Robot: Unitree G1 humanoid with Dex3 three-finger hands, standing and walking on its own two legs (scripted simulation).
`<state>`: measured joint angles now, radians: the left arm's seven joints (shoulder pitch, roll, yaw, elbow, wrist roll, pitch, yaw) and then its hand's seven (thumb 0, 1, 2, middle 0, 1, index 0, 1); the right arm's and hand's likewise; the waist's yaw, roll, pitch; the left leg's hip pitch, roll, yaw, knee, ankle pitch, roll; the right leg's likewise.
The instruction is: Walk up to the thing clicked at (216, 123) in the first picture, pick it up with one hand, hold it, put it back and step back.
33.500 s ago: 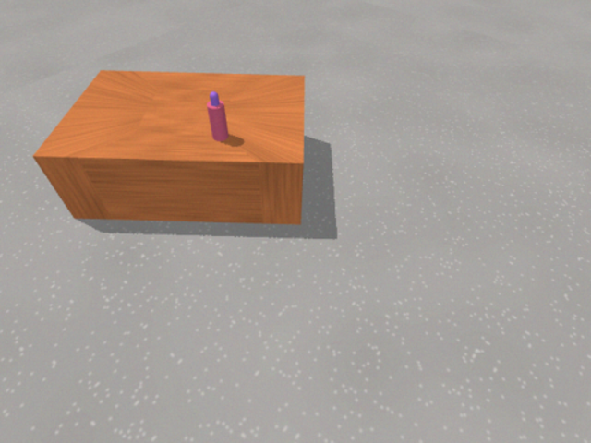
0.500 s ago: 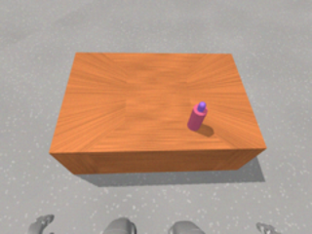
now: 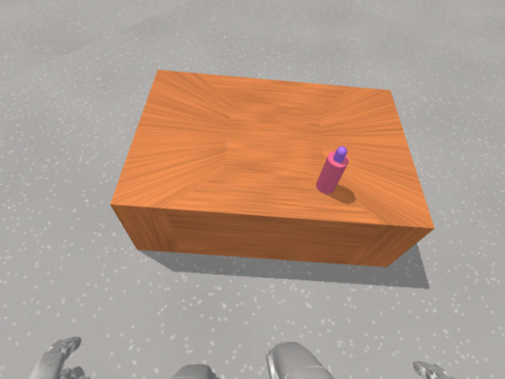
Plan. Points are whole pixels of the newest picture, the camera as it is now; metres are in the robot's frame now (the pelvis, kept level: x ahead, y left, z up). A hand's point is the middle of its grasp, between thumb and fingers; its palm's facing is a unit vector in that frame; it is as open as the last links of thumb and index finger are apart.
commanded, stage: step back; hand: right
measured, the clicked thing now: (333, 168) +0.72 -0.27 -0.30
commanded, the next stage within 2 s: none
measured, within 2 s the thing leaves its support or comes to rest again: neither
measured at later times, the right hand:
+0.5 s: hand out of the picture -0.07 -0.30 -0.15, palm faces +0.00 +0.92 -0.39, open 7.3 cm
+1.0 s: hand out of the picture -0.19 -0.32 -0.14, palm faces +0.02 +0.91 -0.40, open 7.3 cm
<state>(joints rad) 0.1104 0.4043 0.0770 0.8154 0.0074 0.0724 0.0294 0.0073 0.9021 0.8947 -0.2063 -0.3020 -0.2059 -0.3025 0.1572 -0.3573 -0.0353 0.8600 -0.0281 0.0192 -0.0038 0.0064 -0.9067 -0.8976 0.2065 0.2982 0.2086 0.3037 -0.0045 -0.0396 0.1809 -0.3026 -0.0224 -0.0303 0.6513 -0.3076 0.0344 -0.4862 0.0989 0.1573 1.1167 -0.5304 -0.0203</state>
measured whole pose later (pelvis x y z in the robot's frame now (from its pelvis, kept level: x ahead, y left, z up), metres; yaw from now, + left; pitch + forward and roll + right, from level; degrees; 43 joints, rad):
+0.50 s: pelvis -0.15 -0.03 +0.00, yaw -2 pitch -2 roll +1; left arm 0.20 0.36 0.07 0.82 0.05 0.05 0.01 0.01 0.90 0.89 -0.21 -0.30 -0.21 -0.30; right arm 0.20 -0.41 -0.05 0.85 0.00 0.05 -0.03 0.01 -0.91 -0.90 0.20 0.30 0.21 0.30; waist 0.01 0.02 0.14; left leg -0.44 -0.10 -0.10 1.06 -0.49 -0.01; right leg -0.31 -0.03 0.01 0.63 -0.30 -0.01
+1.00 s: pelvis -0.32 -0.05 -0.01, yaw -2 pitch -2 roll -1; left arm 0.18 0.37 0.05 0.88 0.04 0.04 0.00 0.01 0.90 0.89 -0.21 -0.30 -0.21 -0.30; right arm 0.09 -0.41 -0.05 0.82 -0.01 0.06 -0.03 0.01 -0.91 -0.90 0.21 0.30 0.21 0.30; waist 0.02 0.04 0.15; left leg -0.51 0.00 -0.10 0.84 -0.41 0.00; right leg -0.25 0.04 0.02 0.67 -0.39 -0.02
